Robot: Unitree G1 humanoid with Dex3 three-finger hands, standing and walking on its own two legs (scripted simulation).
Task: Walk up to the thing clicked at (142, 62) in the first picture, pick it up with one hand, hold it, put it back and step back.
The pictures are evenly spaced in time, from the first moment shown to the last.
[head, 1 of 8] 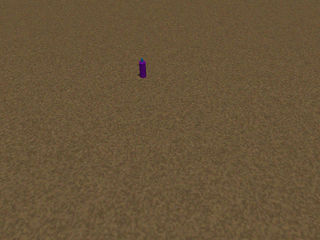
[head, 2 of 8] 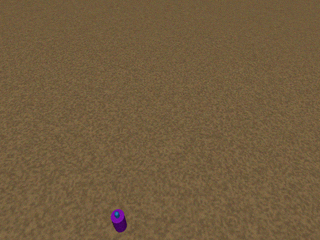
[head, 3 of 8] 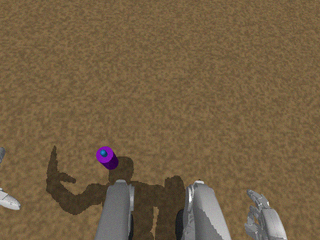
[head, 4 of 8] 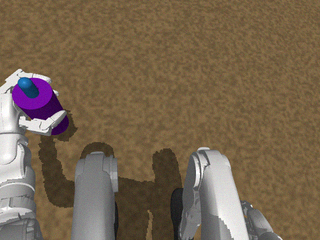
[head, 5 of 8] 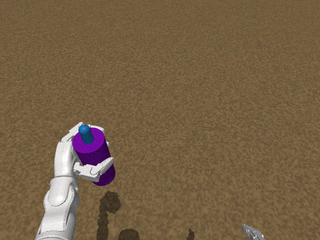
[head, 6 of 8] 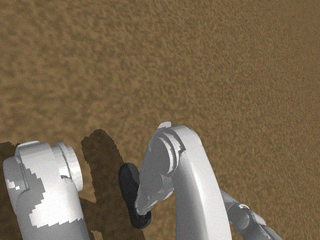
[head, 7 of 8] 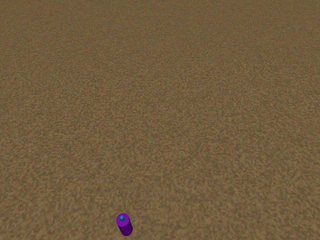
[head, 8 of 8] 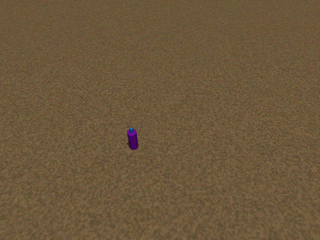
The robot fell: no
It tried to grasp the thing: yes
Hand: left
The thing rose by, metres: 0.69
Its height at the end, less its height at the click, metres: +0.00
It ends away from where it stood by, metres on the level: 0.01
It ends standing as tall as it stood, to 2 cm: yes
